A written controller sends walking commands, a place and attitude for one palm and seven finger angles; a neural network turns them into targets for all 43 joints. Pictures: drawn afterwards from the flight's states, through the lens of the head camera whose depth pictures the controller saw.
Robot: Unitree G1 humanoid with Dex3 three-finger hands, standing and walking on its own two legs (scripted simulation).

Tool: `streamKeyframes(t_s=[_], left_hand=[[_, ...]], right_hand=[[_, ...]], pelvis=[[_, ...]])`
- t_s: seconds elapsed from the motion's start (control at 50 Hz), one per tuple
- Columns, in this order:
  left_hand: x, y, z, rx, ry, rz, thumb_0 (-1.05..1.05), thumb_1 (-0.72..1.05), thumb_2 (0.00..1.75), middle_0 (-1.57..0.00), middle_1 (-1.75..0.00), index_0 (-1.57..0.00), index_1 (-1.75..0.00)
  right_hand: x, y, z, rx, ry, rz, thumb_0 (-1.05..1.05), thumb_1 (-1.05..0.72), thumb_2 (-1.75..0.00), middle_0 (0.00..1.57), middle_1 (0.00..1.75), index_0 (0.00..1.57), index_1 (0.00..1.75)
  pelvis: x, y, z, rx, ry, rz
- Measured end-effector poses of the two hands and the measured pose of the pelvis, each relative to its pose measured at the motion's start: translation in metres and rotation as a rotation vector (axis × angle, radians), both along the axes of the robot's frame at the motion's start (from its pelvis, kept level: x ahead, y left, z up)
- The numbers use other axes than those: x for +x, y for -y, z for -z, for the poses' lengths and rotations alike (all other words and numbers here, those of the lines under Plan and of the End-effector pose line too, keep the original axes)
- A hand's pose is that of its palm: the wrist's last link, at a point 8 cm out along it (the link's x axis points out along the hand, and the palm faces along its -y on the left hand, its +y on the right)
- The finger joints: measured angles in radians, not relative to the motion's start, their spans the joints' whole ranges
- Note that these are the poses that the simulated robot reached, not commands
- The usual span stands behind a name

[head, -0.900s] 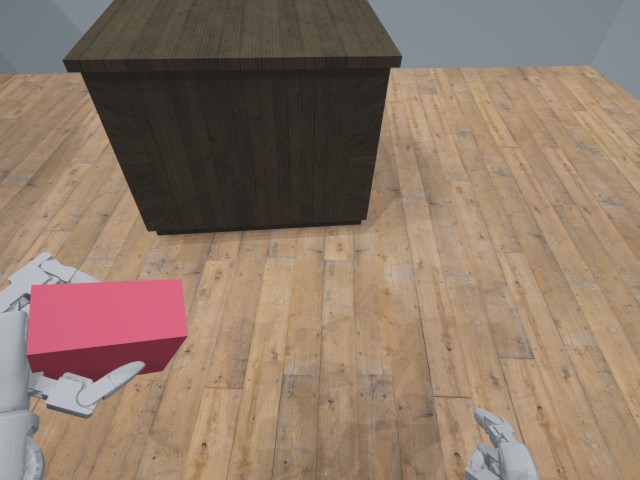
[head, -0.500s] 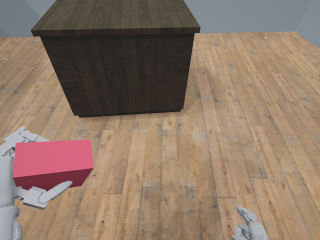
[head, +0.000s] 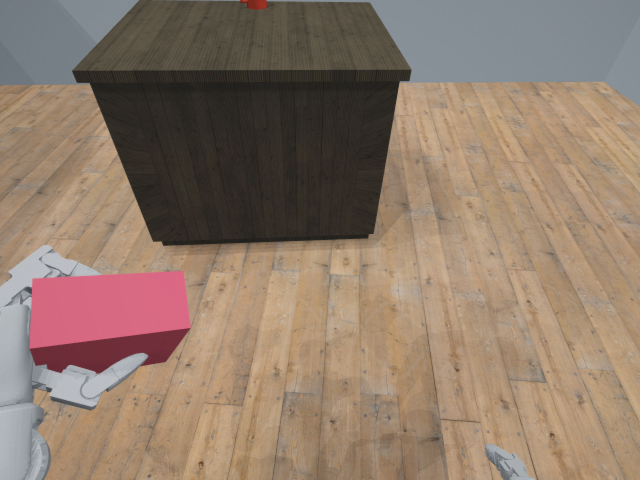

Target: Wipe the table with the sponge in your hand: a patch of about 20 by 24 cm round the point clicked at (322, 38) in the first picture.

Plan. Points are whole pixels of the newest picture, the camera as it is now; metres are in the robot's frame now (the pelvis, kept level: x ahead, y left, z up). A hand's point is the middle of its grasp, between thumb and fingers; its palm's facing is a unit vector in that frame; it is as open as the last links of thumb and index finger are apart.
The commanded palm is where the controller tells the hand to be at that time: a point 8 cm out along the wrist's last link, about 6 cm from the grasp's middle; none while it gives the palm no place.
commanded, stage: walk to a spot facing it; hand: left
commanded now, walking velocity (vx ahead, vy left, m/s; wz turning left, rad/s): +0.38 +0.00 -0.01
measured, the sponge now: (132, 325) +0.23 +0.20 +0.15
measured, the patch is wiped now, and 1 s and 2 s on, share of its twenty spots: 0.00 0.00 0.00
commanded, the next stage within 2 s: turn to face it in 1.40 s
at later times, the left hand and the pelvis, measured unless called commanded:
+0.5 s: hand (211, 219) +0.37 +0.16 +0.16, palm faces +0.32 -0.82 -0.48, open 10.0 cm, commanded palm +0.30 +0.21 +0.19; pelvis +0.13 -0.06 -0.01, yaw -2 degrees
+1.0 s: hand (219, 143) +0.51 +0.17 +0.19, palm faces +0.44 -0.80 -0.41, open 10.0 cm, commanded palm +0.44 +0.21 +0.19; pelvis +0.30 -0.07 +0.01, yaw +3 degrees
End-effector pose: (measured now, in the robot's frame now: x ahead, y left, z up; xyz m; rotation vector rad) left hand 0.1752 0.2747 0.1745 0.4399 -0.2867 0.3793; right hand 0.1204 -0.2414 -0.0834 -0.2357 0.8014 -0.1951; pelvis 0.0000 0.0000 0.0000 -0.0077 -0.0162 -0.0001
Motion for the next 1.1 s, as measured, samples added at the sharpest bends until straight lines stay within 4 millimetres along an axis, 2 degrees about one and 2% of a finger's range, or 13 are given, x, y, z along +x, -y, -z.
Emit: streamKeyframes(t_s=[0.08,0.16,0.3,0.36,0.42,0.46,0.56,0.66,0.78,0.88,0.94,1.0,1.1], left_hand=[[0.017,-0.007,-0.001,0.006,0.022,0.01,-0.01,-0.47,0.99,-0.76,-1.33,-0.76,-1.33],[0.045,-0.008,-0.006,0.041,-0.005,0.015,-0.01,-0.47,0.99,-0.76,-1.34,-0.76,-1.33],[0.096,0.026,-0.019,0.077,-0.047,0.074,-0.01,-0.47,0.99,-0.76,-1.34,-0.76,-1.33],[0.12,0.045,-0.018,0.118,-0.062,0.087,-0.01,-0.47,0.99,-0.76,-1.34,-0.76,-1.33],[0.141,0.062,-0.011,0.164,-0.041,0.086,-0.01,-0.47,0.99,-0.76,-1.34,-0.76,-1.33],[0.152,0.07,-0.007,0.137,-0.038,0.083,-0.01,-0.47,0.99,-0.76,-1.34,-0.76,-1.33],[0.17,0.082,-0.013,0.13,-0.071,0.087,-0.01,-0.47,0.99,-0.76,-1.34,-0.76,-1.33],[0.187,0.078,-0.03,0.151,-0.05,0.057,-0.01,-0.47,0.99,-0.76,-1.34,-0.76,-1.33],[0.218,0.056,-0.027,0.091,0.024,-0.032,0.0,-0.47,0.99,-0.76,-1.34,-0.76,-1.33],[0.261,0.045,-0.01,0.045,0.066,-0.049,0.0,-0.47,0.99,-0.76,-1.34,-0.76,-1.33],[0.281,0.05,-0.013,0.048,0.031,-0.042,-0.01,-0.47,0.99,-0.76,-1.34,-0.75,-1.33],[0.288,0.064,-0.025,0.075,0.017,-0.025,-0.01,-0.47,0.99,-0.76,-1.34,-0.75,-1.33],[0.3,0.085,-0.038,0.148,-0.007,-0.067,-0.01,-0.47,0.99,-0.76,-1.34,-0.75,-1.34]], right_hand=[[0.018,-0.001,-0.002,-0.019,-0.012,0.006,0.01,-0.9,-0.9,0.2,0.3,0.21,0.3],[0.04,-0.008,-0.007,0.021,0.028,0.036,0.01,-0.9,-0.9,0.2,0.3,0.21,0.3],[0.076,-0.007,-0.008,0.099,0.026,0.029,0.01,-0.9,-0.9,0.2,0.3,0.21,0.3],[0.095,0.006,0.004,0.114,0.017,0.031,0.01,-0.9,-0.9,0.2,0.3,0.21,0.3],[0.119,0.028,0.025,0.112,-0.004,0.021,0.01,-0.9,-0.9,0.2,0.3,0.21,0.3],[0.134,0.044,0.032,0.095,-0.035,0.01,0.01,-0.9,-0.9,0.2,0.3,0.21,0.3],[0.169,0.075,0.015,0.041,-0.058,0.023,0.01,-0.9,-0.9,0.2,0.3,0.21,0.3],[0.208,0.088,-0.01,-0.016,-0.046,0.002,0.01,-0.9,-0.9,0.2,0.3,0.2,0.3],[0.266,0.078,-0.021,-0.057,0.009,-0.037,0.01,-0.9,-0.9,0.19,0.3,0.2,0.3],[0.316,0.051,-0.014,-0.002,0.087,-0.052,0.01,-0.9,-0.9,0.19,0.3,0.2,0.3],[0.336,0.031,-0.015,0.071,0.095,-0.083,0.01,-0.9,-0.9,0.19,0.3,0.2,0.3],[0.352,0.019,-0.015,0.13,0.089,-0.115,0.01,-0.9,-0.9,0.2,0.3,0.21,0.3],[0.377,0.024,0.003,0.18,0.033,-0.166,0.01,-0.9,-0.9,0.2,0.3,0.21,0.3]], pelvis=[[0.018,-0.005,0.002,0.027,0.01,0.019],[0.038,-0.004,-0.004,0.013,0.001,0.036],[0.077,0.018,-0.014,-0.011,-0.019,0.067],[0.098,0.034,-0.007,-0.014,-0.013,0.065],[0.116,0.053,0.011,-0.004,0.0,0.038],[0.124,0.058,0.013,-0.004,0.009,0.035],[0.151,0.068,0.001,0.008,-0.005,0.019],[0.185,0.074,-0.012,0.033,-0.023,-0.006],[0.234,0.064,-0.007,0.036,-0.01,-0.021],[0.263,0.06,0.005,0.037,0.015,-0.036],[0.278,0.066,0.0,0.021,0.002,-0.05],[0.296,0.074,-0.007,0.005,-0.014,-0.056],[0.331,0.096,-0.007,-0.008,-0.018,-0.094]])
